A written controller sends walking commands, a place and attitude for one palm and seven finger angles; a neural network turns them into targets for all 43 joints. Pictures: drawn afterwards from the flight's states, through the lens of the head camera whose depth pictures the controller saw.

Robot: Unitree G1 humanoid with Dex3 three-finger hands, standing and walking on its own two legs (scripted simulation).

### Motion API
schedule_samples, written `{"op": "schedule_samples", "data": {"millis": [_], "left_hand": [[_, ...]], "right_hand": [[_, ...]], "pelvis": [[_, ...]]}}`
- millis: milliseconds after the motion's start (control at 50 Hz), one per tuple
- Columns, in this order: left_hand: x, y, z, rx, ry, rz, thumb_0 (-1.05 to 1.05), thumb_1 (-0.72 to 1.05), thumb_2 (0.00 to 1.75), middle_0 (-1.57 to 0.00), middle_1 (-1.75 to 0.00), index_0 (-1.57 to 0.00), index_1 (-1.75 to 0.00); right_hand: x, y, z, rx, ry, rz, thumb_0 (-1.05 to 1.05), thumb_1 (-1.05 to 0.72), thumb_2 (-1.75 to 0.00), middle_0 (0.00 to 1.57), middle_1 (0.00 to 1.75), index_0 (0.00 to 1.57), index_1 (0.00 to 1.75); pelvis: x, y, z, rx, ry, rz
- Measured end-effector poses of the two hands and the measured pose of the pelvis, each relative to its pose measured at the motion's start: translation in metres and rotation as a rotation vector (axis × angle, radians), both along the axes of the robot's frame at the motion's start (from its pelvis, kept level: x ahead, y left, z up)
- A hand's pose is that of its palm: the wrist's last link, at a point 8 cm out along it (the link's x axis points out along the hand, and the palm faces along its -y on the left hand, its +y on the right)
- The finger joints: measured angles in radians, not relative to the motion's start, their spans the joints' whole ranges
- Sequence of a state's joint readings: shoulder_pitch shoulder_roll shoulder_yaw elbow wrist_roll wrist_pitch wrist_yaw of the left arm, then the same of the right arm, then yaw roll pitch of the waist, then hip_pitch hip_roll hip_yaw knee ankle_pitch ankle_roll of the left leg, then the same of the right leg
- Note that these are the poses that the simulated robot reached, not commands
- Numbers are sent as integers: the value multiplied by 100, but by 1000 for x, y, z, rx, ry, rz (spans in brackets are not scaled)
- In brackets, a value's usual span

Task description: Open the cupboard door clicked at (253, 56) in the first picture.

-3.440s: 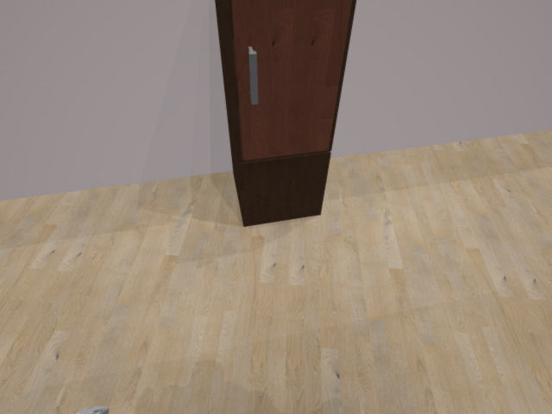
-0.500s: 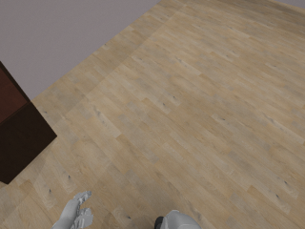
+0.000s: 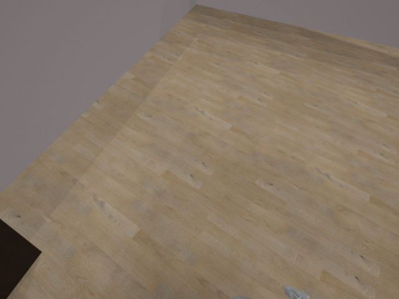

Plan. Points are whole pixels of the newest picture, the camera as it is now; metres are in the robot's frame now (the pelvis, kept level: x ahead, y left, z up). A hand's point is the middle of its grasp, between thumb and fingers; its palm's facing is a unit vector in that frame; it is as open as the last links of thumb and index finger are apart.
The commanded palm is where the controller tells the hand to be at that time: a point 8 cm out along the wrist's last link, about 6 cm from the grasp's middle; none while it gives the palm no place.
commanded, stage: walk to a spot facing it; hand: left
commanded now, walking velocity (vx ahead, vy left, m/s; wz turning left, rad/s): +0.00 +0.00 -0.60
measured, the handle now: out of the picture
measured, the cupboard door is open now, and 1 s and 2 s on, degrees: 0 0 0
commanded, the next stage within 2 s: turn to face it in 0.22 s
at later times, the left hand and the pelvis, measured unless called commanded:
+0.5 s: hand (158, 250) +0.25 +0.12 -0.16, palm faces -0.25 -0.94 -0.24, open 7.4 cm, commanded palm none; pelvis +0.09 -0.03 +0.00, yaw -13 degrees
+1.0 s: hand (122, 286) +0.17 +0.19 -0.16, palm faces +0.07 -0.96 -0.26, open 7.4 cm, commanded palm none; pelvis +0.09 -0.03 +0.00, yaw +2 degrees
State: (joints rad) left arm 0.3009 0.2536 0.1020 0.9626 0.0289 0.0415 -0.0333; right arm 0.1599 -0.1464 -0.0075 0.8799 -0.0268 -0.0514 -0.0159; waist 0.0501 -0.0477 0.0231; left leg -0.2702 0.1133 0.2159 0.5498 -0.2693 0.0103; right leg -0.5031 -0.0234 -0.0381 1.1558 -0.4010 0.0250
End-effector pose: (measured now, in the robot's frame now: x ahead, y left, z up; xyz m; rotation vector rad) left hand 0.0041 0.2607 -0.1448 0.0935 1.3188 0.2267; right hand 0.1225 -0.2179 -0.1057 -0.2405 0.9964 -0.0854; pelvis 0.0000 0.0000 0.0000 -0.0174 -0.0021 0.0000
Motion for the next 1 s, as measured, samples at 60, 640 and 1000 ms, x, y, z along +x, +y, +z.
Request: {"op": "schedule_samples", "data": {"millis": [60, 640, 1000], "left_hand": [[35, 0, 6, -9, -6, -53, 1, 91, 89, -19, -29, -20, -30], [246, -83, -1, -58, -231, -306, 0, 91, 89, -20, -29, -21, -30], [151, -28, 17, 73, -63, -58, 1, 91, 89, -19, -29, -20, -30]], "right_hand": [[-19, -5, -3, -2, 70, -87, 0, -91, -90, 20, 30, 20, 30], [-51, -19, -40, 63, 317, -339, 1, -91, -90, 20, 30, 20, 30], [-5, -57, -24, -4, 303, -162, 1, -90, -90, 20, 30, 20, 30]], "pelvis": [[14, 4, 5, -6, 3, -44], [102, -14, -12, -28, -20, -135], [87, -26, 3, -7, 29, 36]]}}
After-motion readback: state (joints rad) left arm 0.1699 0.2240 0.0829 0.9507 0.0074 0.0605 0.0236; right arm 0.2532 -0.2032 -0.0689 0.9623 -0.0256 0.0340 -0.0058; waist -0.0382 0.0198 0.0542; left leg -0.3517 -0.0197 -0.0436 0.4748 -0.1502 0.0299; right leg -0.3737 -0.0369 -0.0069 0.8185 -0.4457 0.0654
